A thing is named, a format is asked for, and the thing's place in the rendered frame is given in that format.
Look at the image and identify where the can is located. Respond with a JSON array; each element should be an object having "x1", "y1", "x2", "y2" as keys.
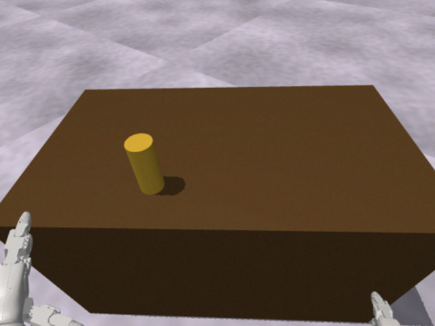
[{"x1": 124, "y1": 133, "x2": 164, "y2": 195}]

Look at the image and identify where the left robot hand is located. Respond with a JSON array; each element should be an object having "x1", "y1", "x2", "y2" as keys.
[{"x1": 0, "y1": 211, "x2": 84, "y2": 326}]

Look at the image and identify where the right robot hand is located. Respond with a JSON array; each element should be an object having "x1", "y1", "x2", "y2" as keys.
[{"x1": 371, "y1": 291, "x2": 401, "y2": 326}]

